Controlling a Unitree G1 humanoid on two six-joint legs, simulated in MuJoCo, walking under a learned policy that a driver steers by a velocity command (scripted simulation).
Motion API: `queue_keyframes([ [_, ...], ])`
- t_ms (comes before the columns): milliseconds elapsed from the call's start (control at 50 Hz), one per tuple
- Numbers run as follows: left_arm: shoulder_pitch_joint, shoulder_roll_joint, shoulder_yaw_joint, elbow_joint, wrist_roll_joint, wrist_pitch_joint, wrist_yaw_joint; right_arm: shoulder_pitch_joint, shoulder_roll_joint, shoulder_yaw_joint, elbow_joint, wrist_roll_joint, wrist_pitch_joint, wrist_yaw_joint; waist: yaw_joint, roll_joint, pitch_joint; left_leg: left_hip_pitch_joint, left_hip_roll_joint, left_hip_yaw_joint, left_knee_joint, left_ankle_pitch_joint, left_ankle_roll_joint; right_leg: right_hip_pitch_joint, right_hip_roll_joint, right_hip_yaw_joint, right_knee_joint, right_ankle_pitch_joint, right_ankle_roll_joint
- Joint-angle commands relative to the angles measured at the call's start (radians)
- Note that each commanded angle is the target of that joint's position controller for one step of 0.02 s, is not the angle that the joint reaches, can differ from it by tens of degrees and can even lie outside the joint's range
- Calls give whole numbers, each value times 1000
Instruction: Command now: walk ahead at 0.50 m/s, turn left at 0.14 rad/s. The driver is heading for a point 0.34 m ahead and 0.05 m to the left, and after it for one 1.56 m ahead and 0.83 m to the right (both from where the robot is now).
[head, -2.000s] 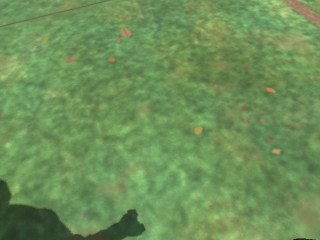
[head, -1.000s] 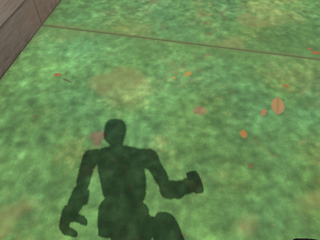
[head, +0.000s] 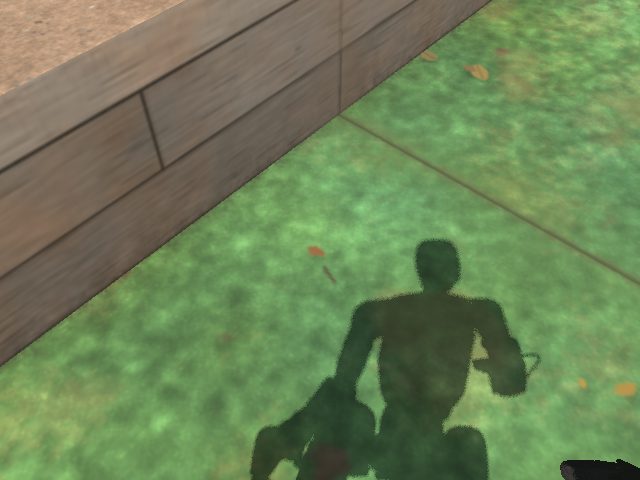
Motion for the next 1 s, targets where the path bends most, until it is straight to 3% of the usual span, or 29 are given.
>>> queue_keyframes([
  [20, -13, 187, 41, -42, -12, -1, 5, -110, -61, -12, -95, 8, -21, 13, -25, -121, 33, 58, -26, 33, -88, 11, 17, -23, -273, 148, -77, 283, -162],
  [60, -13, 202, 44, -29, -16, 11, 9, -94, -84, -21, -96, 5, -24, 17, -55, -132, 22, 121, -46, 49, -135, -45, 46, 19, -291, 143, -23, 388, -144],
  [80, -28, 208, 44, -28, -19, 16, 12, -25, -105, -34, -76, 0, -25, 15, -105, -129, -19, 238, -71, 73, -177, -41, 68, 16, -273, 112, 64, 532, -124],
  [100, -22, 189, 36, -26, -17, 19, 15, 110, -147, -58, -31, -6, -22, 8, -168, -110, -104, 441, -95, 90, -197, -34, 95, -27, -226, 66, 229, 639, -98],
  [120, -30, 144, 14, -48, 6, 15, 18, 288, -213, -81, 6, -13, -17, -4, -244, -39, -237, 726, 45, -64, -162, -26, 151, -206, -181, 25, 501, 460, -57],
  [140, 59, 28, -23, -86, 21, -4, 14, 343, -312, -97, 18, -19, -10, -10, -192, 223, -346, 1017, 289, -535, -252, -190, 307, -595, -6, 11, 866, -162, 12],
  [160, 19, 111, -5, -74, 0, -23, 11, 355, -228, -76, 19, -5, -11, -8, -227, 180, -371, 1004, 304, -674, -339, -307, 329, -715, -22, 150, 1009, -323, 9],
  [180, -53, 160, 10, -98, -27, -33, 5, 293, -184, -59, 19, -6, -17, -8, -218, 136, -226, 898, 275, -520, -350, -272, 287, -787, -72, 154, 1038, -254, -4],
  [200, -98, 151, 8, -103, -25, -34, 6, 236, -152, -49, 16, -9, -21, -8, -193, 79, -156, 776, 230, -391, -365, -195, 256, -761, -114, 137, 999, -167, -8],
  [220, -119, 142, 11, -103, -11, -29, 8, 183, -122, -41, 17, -16, -25, -5, -165, 51, -98, 666, 196, -311, -400, -130, 238, -727, -139, 135, 943, -105, -2],
  [240, -104, 134, 15, -97, -7, -15, 6, 149, -96, -34, 18, -25, -33, -4, -131, 65, -76, 587, 171, -249, -433, -71, 224, -667, -161, 150, 912, -59, 1],
  [280, -70, 92, 10, -83, -10, 14, 6, 127, -95, -38, 34, -26, -51, -3, -98, 64, -57, 495, 165, -166, -492, -12, 227, -605, -162, 158, 885, -15, 17],
  [340, -125, 77, 11, -104, -6, 32, 11, 134, -117, -48, 68, -34, -67, -13, -97, 23, -5, 469, 165, -58, -538, 57, 223, -663, -152, 189, 792, 106, 39],
  [440, -260, 49, -1, -145, 0, 23, -13, 156, -145, -51, 106, -27, -64, -28, -143, 5, 34, 498, 132, 110, -556, 111, 172, -635, -124, 126, 516, 357, 26],
  [540, -394, 42, -10, -225, 0, 23, -43, 242, -175, -62, 161, -8, -31, -34, -191, -8, 72, 690, 188, 163, -486, 208, 150, -701, -106, 68, 384, 275, -22],
  [600, -361, 75, 7, -253, 1, 28, -57, 224, -210, -72, 161, -1, -5, -45, -144, 40, 13, 755, 197, 206, -325, 625, 116, -590, -36, -15, 372, 117, -73],
  [620, -283, 102, 23, -242, 1, 32, -56, 216, -222, -76, 157, -1, 4, -52, -97, 58, -40, 752, 188, 221, -204, 782, 102, -483, 5, -42, 376, 72, -96],
  [640, -137, 146, 51, -209, -2, 34, -47, 200, -223, -74, 151, 1, 11, -58, -14, 44, -117, 684, 157, 247, -9, 805, 75, -276, 46, -48, 321, 112, -131],
  [660, 28, 223, 85, -174, -4, 43, -27, 211, -200, -63, 134, -11, 4, -63, 58, -36, -211, 454, 115, 247, 276, 547, 34, 38, -33, 116, 293, 144, -185],
  [680, 14, 325, 100, -178, -13, 41, -18, 321, -45, -13, 87, -45, -25, -40, -61, -303, -299, -22, -101, 178, 640, -438, -34, 397, -299, 681, 223, 11, -381],
  [700, 51, 243, 76, -202, -7, 31, -18, 224, -121, -22, 82, -14, -67, -21, 14, -193, -420, -136, -121, -50, 753, -534, -20, 464, -355, 902, 82, -90, -414],
  [720, 17, 197, 62, -197, 4, 22, -16, 120, -166, -35, 46, 24, -89, -12, 29, -151, -278, -208, -69, -65, 735, -444, 3, 372, -325, 753, 57, -30, -359],
  [740, -42, 177, 57, -204, 2, 16, -14, 92, -150, -28, 34, 18, -100, -15, -13, -65, -184, -186, -27, -56, 649, -360, 13, 224, -282, 636, 54, 57, -326],
  [760, -107, 148, 48, -217, 4, 16, -12, 86, -151, -33, 42, -7, -100, -23, -56, -28, -117, -129, 2, -49, 558, -320, 7, 82, -245, 545, 42, 172, -304],
  [800, -160, 122, 39, -245, 19, 14, -5, 121, -154, -42, 44, -24, -77, -24, -113, -58, -89, -15, 24, -54, 479, -282, -15, -70, -206, 473, 1, 302, -303],
  [840, -156, 137, 43, -243, 11, 11, 4, 126, -126, -36, 42, -31, -57, -26, -127, -58, -66, 10, 22, -28, 385, -256, -48, -160, -188, 412, -20, 371, -305],
  [880, -133, 167, 53, -234, 6, 13, 18, 58, -97, -23, 20, -34, -49, -28, -111, -66, -37, 18, 4, -9, 243, -144, -76, -222, -152, 352, -28, 376, -283],
  [940, -93, 177, 57, -219, -1, 25, 30, -61, -70, -9, -4, -28, -55, -18, -61, -99, -26, 108, -48, 2, -2, 85, -83, -274, -93, 302, -8, 270, -223],
  [1000, -40, 180, 60, -197, -8, 33, 31, -125, -94, -15, -26, -10, -63, -8, -35, -118, -29, 155, -77, -19, -106, 133, -76, -235, -117, 369, 29, 175, -199],
])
